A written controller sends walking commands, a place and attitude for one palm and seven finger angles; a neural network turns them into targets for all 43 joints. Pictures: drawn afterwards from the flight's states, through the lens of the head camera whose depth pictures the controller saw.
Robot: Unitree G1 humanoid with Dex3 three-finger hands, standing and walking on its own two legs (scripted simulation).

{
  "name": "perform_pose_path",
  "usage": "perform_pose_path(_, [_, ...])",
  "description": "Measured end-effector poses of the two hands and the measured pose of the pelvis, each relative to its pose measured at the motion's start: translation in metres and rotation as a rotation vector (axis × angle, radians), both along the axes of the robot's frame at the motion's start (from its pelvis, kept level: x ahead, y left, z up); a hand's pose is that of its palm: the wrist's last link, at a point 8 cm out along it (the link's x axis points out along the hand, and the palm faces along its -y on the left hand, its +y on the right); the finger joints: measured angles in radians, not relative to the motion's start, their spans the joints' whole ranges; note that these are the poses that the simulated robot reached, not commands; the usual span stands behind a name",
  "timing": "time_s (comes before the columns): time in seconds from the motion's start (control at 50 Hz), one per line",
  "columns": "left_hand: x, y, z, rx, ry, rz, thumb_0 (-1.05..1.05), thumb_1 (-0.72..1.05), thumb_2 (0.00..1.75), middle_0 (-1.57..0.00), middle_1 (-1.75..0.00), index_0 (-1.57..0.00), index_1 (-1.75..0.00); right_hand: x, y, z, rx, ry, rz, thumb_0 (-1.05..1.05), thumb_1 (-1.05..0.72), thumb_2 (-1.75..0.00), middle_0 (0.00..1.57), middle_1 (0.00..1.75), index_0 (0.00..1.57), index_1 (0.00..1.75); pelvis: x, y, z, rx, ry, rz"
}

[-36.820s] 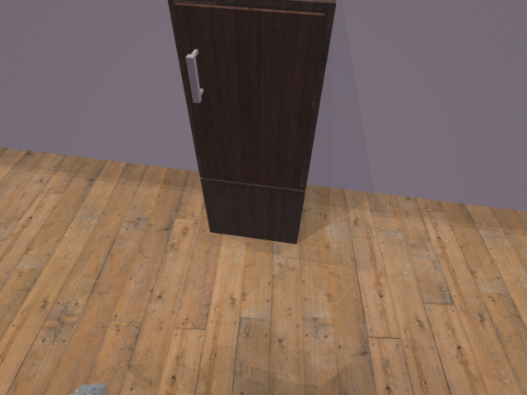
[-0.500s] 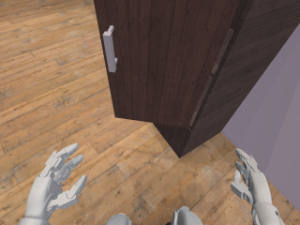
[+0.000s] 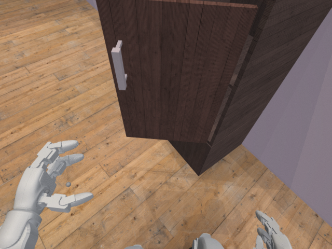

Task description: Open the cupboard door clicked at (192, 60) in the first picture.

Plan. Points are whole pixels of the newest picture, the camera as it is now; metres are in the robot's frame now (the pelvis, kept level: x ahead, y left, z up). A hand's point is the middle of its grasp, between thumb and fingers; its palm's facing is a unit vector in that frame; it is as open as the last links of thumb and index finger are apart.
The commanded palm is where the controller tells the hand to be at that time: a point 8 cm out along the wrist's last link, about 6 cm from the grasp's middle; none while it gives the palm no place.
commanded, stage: raise the hand with hooked fingers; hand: left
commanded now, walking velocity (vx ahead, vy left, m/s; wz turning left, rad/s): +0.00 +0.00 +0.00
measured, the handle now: (121, 66) +0.57 +0.16 +0.10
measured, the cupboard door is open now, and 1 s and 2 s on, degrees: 50 50 50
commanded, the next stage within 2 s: move the hooked fingers beside the handle in 1.12 s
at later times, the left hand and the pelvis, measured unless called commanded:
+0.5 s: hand (48, 149) +0.29 +0.26 +0.11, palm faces +0.02 -1.00 -0.04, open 13.9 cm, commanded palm +0.26 +0.30 +0.11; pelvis +0.01 -0.01 +0.02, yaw +0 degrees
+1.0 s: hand (54, 142) +0.30 +0.25 +0.12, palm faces +0.02 -1.00 -0.03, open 14.0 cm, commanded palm +0.27 +0.29 +0.12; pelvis +0.01 -0.02 +0.03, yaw -1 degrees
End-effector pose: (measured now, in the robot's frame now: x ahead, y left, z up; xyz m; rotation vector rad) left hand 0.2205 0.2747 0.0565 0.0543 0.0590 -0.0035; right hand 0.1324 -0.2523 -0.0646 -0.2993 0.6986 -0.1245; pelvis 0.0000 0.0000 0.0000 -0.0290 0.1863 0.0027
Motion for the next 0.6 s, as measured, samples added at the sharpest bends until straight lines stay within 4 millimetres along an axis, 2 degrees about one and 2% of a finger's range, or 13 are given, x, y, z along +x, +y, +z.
perform_pose_path(0.12, [0.009,0.008,0.012,0.000,-0.028,0.005,-0.01,-0.18,0.44,-0.27,-1.00,-0.28,-1.00,0.027,-0.003,0.018,-0.026,-0.066,0.019,0.02,-0.91,-0.90,0.20,0.30,0.20,0.30,0.007,0.000,0.006,-0.005,-0.021,0.005])
perform_pose_path(0.22, [0.019,0.017,0.024,-0.002,-0.041,0.014,-0.01,-0.30,0.39,-0.28,-1.08,-0.29,-1.07,0.044,0.007,0.026,-0.001,-0.099,0.046,0.02,-0.91,-0.90,0.20,0.30,0.20,0.30,0.011,-0.002,0.012,-0.007,-0.038,0.008])
perform_pose_path(0.3, [0.027,0.024,0.034,0.000,-0.040,0.018,-0.01,-0.39,0.35,-0.29,-1.13,-0.29,-1.13,0.050,0.016,0.026,0.027,-0.101,0.063,0.01,-0.91,-0.90,0.20,0.30,0.20,0.30,0.013,-0.004,0.016,-0.007,-0.049,0.010])
perform_pose_path(0.44, [0.041,0.033,0.048,-0.008,-0.040,0.024,-0.01,-0.47,0.31,-0.29,-1.18,-0.30,-1.18,0.044,0.019,0.020,0.057,-0.058,0.066,0.01,-0.90,-0.90,0.20,0.30,0.21,0.30,0.014,-0.008,0.021,-0.001,-0.063,0.008])
perform_pose_path(0.6, [0.058,0.038,0.064,-0.009,-0.058,0.020,-0.02,-0.50,0.30,-0.30,-1.20,-0.30,-1.20,0.023,0.002,0.016,0.039,-0.001,0.020,0.01,-0.90,-0.90,0.21,0.30,0.21,0.30,0.013,-0.013,0.026,0.005,-0.075,0.001])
